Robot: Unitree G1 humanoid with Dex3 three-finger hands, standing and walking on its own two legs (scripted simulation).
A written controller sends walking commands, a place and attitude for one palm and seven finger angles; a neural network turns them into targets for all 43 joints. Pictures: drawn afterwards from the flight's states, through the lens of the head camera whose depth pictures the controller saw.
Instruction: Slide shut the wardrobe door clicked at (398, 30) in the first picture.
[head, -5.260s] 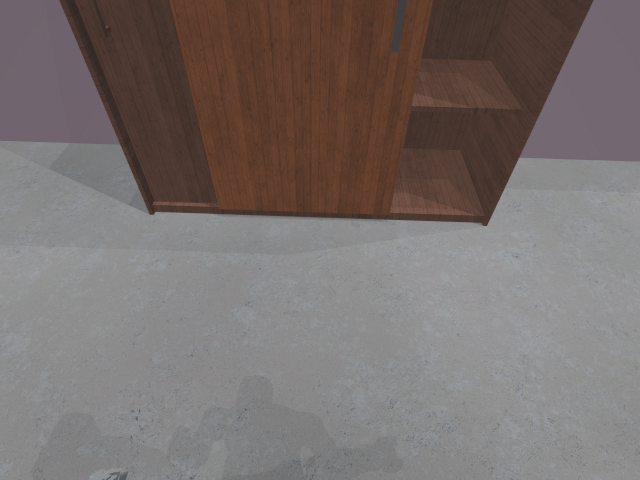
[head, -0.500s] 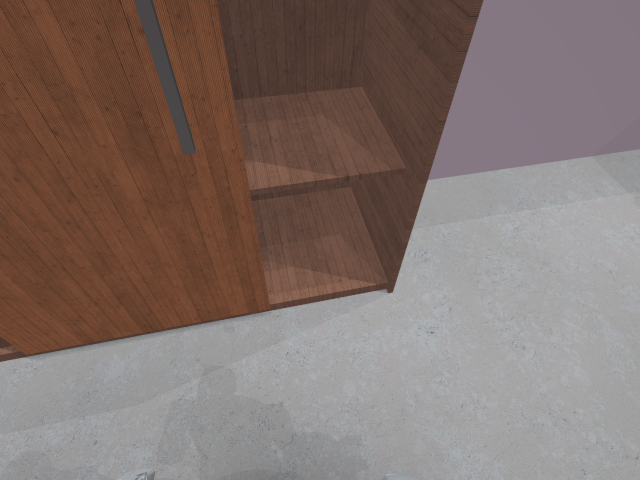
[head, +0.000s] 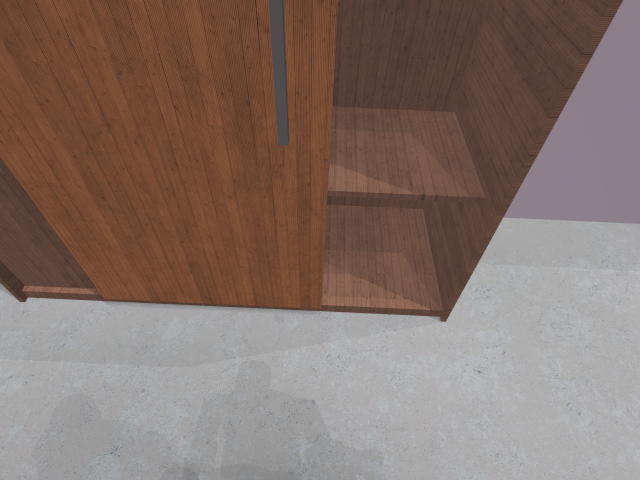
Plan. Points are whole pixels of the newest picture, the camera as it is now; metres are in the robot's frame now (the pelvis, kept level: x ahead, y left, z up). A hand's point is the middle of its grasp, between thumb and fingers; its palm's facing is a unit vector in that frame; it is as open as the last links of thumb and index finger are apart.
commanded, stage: take the last steps up to it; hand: left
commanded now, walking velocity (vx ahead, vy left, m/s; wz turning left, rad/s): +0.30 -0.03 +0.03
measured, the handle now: (280, 56) +0.74 +0.14 +0.17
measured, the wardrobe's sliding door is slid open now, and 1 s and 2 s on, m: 0.44 0.44 0.44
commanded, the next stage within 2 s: come to a stop and stand still in 0.72 s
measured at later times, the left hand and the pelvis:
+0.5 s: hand (214, 435) +0.21 +0.18 -0.18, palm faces -0.04 -0.99 -0.16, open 7.4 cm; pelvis +0.13 +0.01 -0.01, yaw +0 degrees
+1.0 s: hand (236, 387) +0.29 +0.17 -0.19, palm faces +0.07 -0.99 -0.14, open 7.4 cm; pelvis +0.30 +0.00 -0.01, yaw -1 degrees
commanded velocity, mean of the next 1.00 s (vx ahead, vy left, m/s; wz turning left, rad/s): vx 0.13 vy -0.04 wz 0.00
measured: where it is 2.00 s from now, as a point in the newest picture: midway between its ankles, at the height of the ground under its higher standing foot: outside the picture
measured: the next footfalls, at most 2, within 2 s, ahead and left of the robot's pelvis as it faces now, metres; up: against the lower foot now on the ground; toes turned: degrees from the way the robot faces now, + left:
left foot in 0.04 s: +0.01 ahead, +0.12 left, +0.00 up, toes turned +4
right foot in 0.52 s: +0.28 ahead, -0.11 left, +0.00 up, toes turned -8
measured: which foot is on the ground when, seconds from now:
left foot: up 0.00-0.02, down 0.04-0.54, up 0.56-0.90, down 0.92-1.00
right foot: down 0.00-0.04, up 0.06-0.50, down 0.52-1.00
